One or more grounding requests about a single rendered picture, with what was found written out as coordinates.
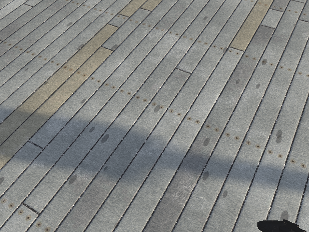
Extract robot right hand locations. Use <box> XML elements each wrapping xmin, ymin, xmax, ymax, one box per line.
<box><xmin>257</xmin><ymin>219</ymin><xmax>307</xmax><ymax>232</ymax></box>

